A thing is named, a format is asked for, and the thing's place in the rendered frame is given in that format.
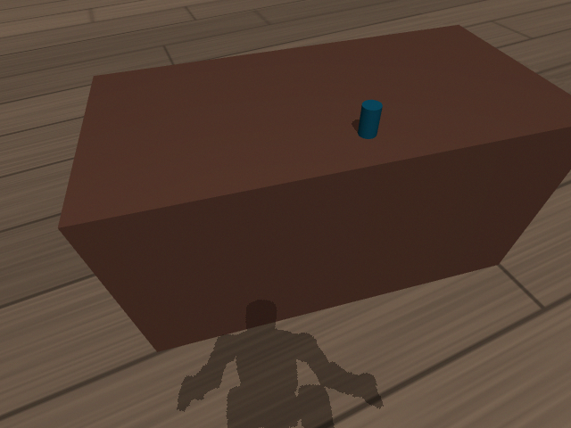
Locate can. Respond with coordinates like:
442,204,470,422
358,100,383,139

